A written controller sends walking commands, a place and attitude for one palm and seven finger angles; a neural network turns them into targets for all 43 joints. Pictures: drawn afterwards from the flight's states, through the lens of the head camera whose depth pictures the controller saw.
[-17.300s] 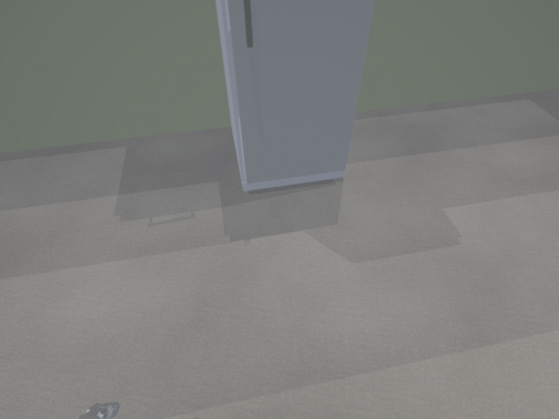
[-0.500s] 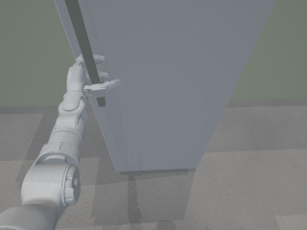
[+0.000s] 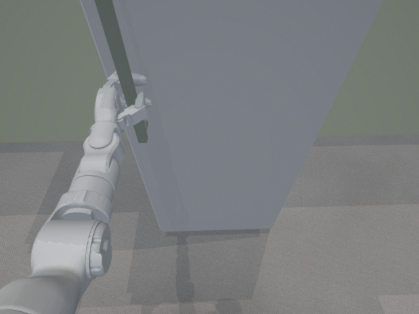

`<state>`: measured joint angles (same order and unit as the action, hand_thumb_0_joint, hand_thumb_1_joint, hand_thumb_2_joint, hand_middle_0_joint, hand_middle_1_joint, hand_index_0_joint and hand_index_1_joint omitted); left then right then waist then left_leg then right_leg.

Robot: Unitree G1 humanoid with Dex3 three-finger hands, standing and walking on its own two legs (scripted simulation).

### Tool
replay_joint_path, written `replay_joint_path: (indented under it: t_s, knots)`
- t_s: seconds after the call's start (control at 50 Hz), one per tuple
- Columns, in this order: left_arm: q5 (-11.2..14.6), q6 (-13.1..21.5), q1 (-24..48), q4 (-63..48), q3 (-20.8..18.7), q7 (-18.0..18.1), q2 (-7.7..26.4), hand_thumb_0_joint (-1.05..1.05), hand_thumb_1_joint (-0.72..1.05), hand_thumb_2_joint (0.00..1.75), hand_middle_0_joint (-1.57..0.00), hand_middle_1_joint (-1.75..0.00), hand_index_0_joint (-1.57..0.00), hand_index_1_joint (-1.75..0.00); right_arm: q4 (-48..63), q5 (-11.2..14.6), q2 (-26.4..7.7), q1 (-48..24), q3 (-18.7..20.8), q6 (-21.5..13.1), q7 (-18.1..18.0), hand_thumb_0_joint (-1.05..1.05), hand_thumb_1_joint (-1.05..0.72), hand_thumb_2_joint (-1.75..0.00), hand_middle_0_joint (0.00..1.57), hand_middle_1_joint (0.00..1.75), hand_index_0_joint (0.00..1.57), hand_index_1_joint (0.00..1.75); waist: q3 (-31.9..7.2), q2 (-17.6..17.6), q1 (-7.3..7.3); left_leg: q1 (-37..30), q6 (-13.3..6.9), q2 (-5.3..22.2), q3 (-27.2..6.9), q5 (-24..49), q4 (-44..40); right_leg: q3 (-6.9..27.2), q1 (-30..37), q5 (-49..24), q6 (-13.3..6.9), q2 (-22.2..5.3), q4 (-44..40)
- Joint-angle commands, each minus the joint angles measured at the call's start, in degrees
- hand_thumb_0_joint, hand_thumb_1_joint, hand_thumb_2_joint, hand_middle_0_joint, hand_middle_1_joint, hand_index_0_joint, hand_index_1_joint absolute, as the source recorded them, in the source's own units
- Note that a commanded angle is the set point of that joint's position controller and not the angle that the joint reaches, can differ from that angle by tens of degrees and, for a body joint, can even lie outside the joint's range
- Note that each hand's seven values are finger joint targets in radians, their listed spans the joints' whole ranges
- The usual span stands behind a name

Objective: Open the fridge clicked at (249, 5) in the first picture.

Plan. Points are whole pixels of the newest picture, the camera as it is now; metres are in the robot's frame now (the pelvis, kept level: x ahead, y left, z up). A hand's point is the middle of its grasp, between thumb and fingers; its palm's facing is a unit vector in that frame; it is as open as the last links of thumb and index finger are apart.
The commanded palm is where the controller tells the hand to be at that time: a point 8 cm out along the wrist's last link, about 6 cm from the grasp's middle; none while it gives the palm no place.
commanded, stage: grip the handle and tug to test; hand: left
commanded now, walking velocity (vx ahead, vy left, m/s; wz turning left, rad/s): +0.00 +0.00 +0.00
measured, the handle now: (118, 37) +0.52 +0.16 +0.26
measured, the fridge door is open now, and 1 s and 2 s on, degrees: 0 0 35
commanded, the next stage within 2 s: pull the door a little, standing still in 0.50 s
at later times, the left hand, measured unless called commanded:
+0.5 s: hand (142, 109) +0.47 +0.13 +0.15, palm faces +0.05 -1.00 +0.00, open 5.4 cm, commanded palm +0.42 +0.17 +0.14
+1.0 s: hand (142, 112) +0.46 +0.13 +0.15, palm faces +0.05 -1.00 +0.01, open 5.8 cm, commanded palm +0.39 +0.18 +0.14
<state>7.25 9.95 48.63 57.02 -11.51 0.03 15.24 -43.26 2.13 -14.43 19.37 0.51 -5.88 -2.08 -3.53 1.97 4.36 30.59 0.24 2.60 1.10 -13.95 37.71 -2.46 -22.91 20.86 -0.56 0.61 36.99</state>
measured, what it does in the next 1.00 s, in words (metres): stands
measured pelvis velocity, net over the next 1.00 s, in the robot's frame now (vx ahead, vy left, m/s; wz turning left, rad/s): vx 0.05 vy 0.00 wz -0.05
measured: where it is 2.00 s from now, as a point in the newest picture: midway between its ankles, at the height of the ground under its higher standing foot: outside the picture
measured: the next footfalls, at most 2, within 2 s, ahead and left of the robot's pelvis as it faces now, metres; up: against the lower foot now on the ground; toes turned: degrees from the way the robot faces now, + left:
right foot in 1.58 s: +0.12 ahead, -0.09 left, +0.00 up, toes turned -1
left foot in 1.94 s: +0.02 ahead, +0.02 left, +0.00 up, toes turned +22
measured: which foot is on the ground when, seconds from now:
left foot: down 0.00-1.00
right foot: down 0.00-1.00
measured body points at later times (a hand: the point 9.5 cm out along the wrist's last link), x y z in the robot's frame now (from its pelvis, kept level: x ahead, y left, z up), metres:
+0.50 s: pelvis +0.02 +0.00 +0.00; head +0.04 -0.01 +0.45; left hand +0.46 +0.18 +0.15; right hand +0.09 -0.26 -0.11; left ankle +0.05 +0.12 -0.72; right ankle -0.03 -0.11 -0.72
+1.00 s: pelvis +0.05 +0.00 +0.01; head +0.05 -0.02 +0.46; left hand +0.45 +0.18 +0.15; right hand +0.15 -0.26 -0.10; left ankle +0.05 +0.12 -0.72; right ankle -0.02 -0.11 -0.72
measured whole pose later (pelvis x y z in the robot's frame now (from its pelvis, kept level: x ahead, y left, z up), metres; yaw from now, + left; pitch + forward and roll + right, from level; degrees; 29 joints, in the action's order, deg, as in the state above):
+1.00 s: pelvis +0.05 +0.00 +0.01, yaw -3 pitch +5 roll +0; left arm 9.3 -1.7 26.5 27.5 -12.2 -0.5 12.4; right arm -36.4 3.4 -13.6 16.3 0.3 -0.9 -1.7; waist -5.5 1.7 3.0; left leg 20.8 0.6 2.9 4.3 -15.8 31.8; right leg 0.7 -14.4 21.2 -0.6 0.7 30.9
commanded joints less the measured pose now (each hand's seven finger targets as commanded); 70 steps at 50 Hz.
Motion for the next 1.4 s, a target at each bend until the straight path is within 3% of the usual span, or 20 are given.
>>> replay_joint_path:
  t_s: [0.0,0.12,0.16,0.18,0.48,0.58,0.6,0.62,0.66,0.7,0.88,1.08,1.22,1.24,1.26,1.28,1.3,1.32,1.34,1.38]
  knots:
    - [-0.3,4.7,30.6,-13.4,0.5,-1.1,7.2,0.0,0.9,0.9,-0.45,-1.4,-0.45,-1.4,5.4,-0.1,-8.3,1.6,3.1,-2.1,-0.7,0.0,-0.9,-0.9,0.2,0.3,0.2,0.3,-19.9,-0.8,2.02,-20.6,-1.2,-2.0,-2.0,9.8,-2.1,0.7,-3.3,-16.4,0.0,2.2,-5.7]
    - [0.1,4.6,29.4,-14.3,1.7,-1.3,5.3,0.0,0.9,0.9,-0.45,-1.4,-0.45,-1.4,5.8,0.1,-8.1,1.3,3.1,-2.5,-0.6,0.0,-0.9,-0.9,0.2,0.3,0.2,0.3,-18.9,-0.9,2.13,-20.4,-1.2,-2.0,-1.8,9.3,-2.1,0.6,-3.8,-16.0,0.2,2.4,-6.1]
    - [0.2,4.3,27.8,-14.7,2.0,-1.5,4.6,0.0,0.9,0.9,-0.45,-1.4,-0.45,-1.4,6.1,0.2,-8.0,0.9,3.0,-2.5,-0.4,0.0,-0.9,-0.9,0.2,0.3,0.2,0.3,-18.6,-0.2,1.53,-20.0,-1.2,-2.1,-1.6,8.8,-2.3,0.6,-3.4,-15.7,0.0,2.4,-6.2]
    - [0.1,4.3,27.0,-14.4,0.0,-1.3,7.1,0.0,0.9,0.9,-0.45,-1.4,-0.45,-1.4,6.1,0.0,-8.4,1.3,3.1,-2.5,-0.5,0.0,-0.9,-0.9,0.2,0.3,0.2,0.3,-18.8,-1.8,1.22,-19.8,-1.3,-2.1,-1.8,9.1,-2.3,0.6,-2.6,-15.8,0.0,2.5,-6.1]
    - [1.0,-0.8,10.9,-26.2,2.0,-1.6,2.6,0.0,0.9,0.9,-0.45,-1.4,-0.45,-1.4,9.7,0.7,-7.7,-1.7,3.4,-1.1,-0.2,0.0,-0.9,-0.9,0.2,0.3,0.2,0.3,-20.4,-1.5,-1.99,-22.8,-1.5,-2.2,-0.3,18.5,-2.7,0.3,3.6,-25.8,-0.1,2.4,-6.0]
    - [1.0,-3.5,8.4,-27.9,-0.1,-1.6,4.7,0.0,0.9,0.9,-0.45,-1.4,-0.45,-1.4,10.1,0.7,-7.8,-2.3,3.4,0.1,-0.5,0.0,-0.9,-0.9,0.2,0.3,0.2,0.3,-19.1,-4.4,-2.0,-21.6,-1.8,-2.5,0.3,20.5,-2.8,0.6,6.1,-30.9,0.3,2.2,-6.2]
    - [0.8,-3.7,12.5,-27.4,-2.8,-1.4,9.1,0.0,0.9,0.9,-0.45,-1.4,-0.45,-1.4,9.4,0.8,-8.1,-2.4,3.2,0.6,-0.8,0.0,-0.9,-0.9,0.2,0.3,0.2,0.3,-18.1,-3.8,-1.47,-21.0,-1.7,-2.3,0.2,20.1,-2.9,0.9,5.6,-31.0,0.2,1.9,-6.4]
    - [0.4,-3.8,17.3,-27.3,-1.4,-1.4,8.4,0.0,0.9,0.9,-0.45,-1.4,-0.45,-1.4,9.0,0.7,-7.9,-2.1,3.0,1.0,-1.0,0.0,-0.9,-0.9,0.2,0.3,0.2,0.3,-17.3,-3.6,-0.24,-21.1,-1.8,-2.4,0.2,19.5,-2.9,1.0,4.8,-30.7,0.4,1.8,-6.5]
    - [0.4,-4.7,12.2,-25.3,-1.1,-1.6,6.2,0.0,0.9,0.9,-0.45,-1.4,-0.45,-1.4,9.4,0.6,-7.3,-2.5,3.0,1.2,-1.0,0.0,-0.9,-0.9,0.2,0.3,0.2,0.3,-16.2,-2.9,-1.31,-20.8,-1.7,-2.5,0.2,19.6,-2.9,0.7,4.5,-30.0,0.2,1.9,-6.5]
    - [0.7,-4.7,9.8,-28.4,-1.6,-1.8,6.5,0.0,0.9,0.9,-0.45,-1.4,-0.45,-1.4,10.3,0.6,-7.3,-3.2,3.0,1.5,-0.9,0.0,-0.9,-0.9,0.2,0.3,0.2,0.3,-19.1,-0.9,-2.38,-22.7,-1.6,-2.5,0.2,23.1,-2.8,0.7,6.3,-32.3,-0.1,1.7,-6.0]
    - [2.3,-7.0,-9.3,-37.7,-1.3,-3.1,3.8,0.0,0.9,0.9,-0.45,-1.4,-0.45,-1.4,14.3,0.9,-7.1,-5.9,3.0,2.4,-0.4,0.0,-0.9,-0.9,0.2,0.3,0.2,0.3,-20.6,-3.9,-5.81,-23.5,-1.5,-2.4,1.3,28.4,-3.9,0.3,13.1,-39.5,0.2,1.6,-6.1]
    - [3.5,-11.9,-36.4,-65.0,-0.4,-3.6,2.7,0.0,0.9,0.9,-0.45,-1.4,-0.45,-1.4,19.4,1.4,-5.4,-11.1,2.3,3.6,0.1,0.0,-0.9,-0.9,0.2,0.3,0.2,0.3,-19.9,-0.5,-8.83,-26.5,-1.3,-1.7,2.6,37.2,-6.4,0.1,20.0,-48.2,0.7,0.6,-6.9]
    - [3.9,-15.9,-58.2,-87.8,4.8,-1.9,-2.7,0.0,0.9,0.9,-0.45,-1.4,-0.45,-1.4,22.1,1.2,-3.7,-15.8,0.9,3.1,0.6,0.0,-0.9,-0.9,0.2,0.3,0.2,0.3,-11.9,-1.2,-8.22,-25.0,-1.2,-1.3,2.2,30.3,-9.4,-1.8,17.1,-40.0,0.3,0.8,-9.3]
    - [-2.2,-10.8,-33.0,-87.4,-2.4,2.5,14.6,0.0,0.9,0.9,-0.45,-1.4,-0.45,-1.4,20.5,-0.4,-6.6,-13.9,0.2,4.1,-1.6,0.0,-0.9,-0.9,0.2,0.3,0.2,0.3,-6.7,-0.9,-3.61,-25.0,-2.4,0.1,2.6,31.2,-5.0,1.8,10.0,-43.4,2.3,-2.8,-13.1]
    - [-2.9,-10.1,-42.0,-78.4,1.2,3.7,6.6,0.0,0.9,0.9,-0.45,-1.4,-0.45,-1.4,18.7,-1.4,-4.6,-12.7,0.5,4.7,-2.4,0.0,-0.9,-0.9,0.2,0.3,0.2,0.3,-7.6,-3.7,-3.15,-26.3,-2.2,-0.3,1.8,33.4,-3.2,-0.5,10.6,-48.5,2.4,-4.0,-11.9]
    - [-3.4,-9.6,-47.3,-80.3,1.5,4.3,6.3,0.0,0.9,0.9,-0.45,-1.4,-0.45,-1.4,19.5,-2.0,-5.3,-12.9,0.8,4.8,-2.6,0.0,-0.9,-0.9,0.2,0.3,0.2,0.3,-7.9,-4.2,-3.91,-26.3,-2.2,-0.5,2.1,35.9,-2.8,-1.3,11.0,-53.8,3.1,-3.9,-10.8]
    - [-3.9,-9.3,-50.7,-82.6,6.6,3.9,1.8,0.0,0.9,0.9,-0.45,-1.4,-0.45,-1.4,20.7,-1.9,-4.1,-12.9,0.1,5.5,-2.5,0.0,-0.9,-0.9,0.2,0.3,0.2,0.3,-10.2,-3.7,-3.37,-27.3,-2.4,-0.8,2.0,38.9,-2.8,-2.3,13.5,-56.8,3.0,-3.5,-7.8]
    - [-3.9,-8.7,-50.7,-86.6,6.5,3.9,3.1,0.0,0.9,0.9,-0.45,-1.4,-0.45,-1.4,21.4,-1.8,-4.4,-12.6,0.1,6.3,-2.4,0.0,-0.9,-0.9,0.2,0.3,0.2,0.3,-12.5,-1.6,-3.03,-30.0,-2.8,-0.8,1.9,44.4,-3.0,-2.8,13.5,-58.7,3.6,-2.7,-4.8]
    - [-3.7,-8.4,-51.7,-88.2,6.9,3.9,3.2,0.0,0.9,0.9,-0.45,-1.4,-0.45,-1.4,21.6,-1.7,-4.6,-12.0,0.2,7.0,-2.3,0.0,-0.9,-0.9,0.2,0.3,0.2,0.3,-14.2,0.7,-2.4,-34.0,-3.2,-0.4,0.9,52.6,-3.5,-3.7,11.2,-55.5,3.7,-1.2,-1.6]
    - [-3.5,-8.6,-53.5,-90.7,8.8,4.1,1.8,0.0,0.9,0.9,-0.45,-1.4,-0.45,-1.4,21.8,-2.0,-4.8,-12.3,0.4,7.4,-1.6,0.0,-0.9,-0.9,0.2,0.3,0.2,0.3,-14.2,6.7,-2.11,-42.9,-4.7,3.9,-4.6,66.9,-7.1,-3.4,1.4,-25.2,4.0,2.1,3.8]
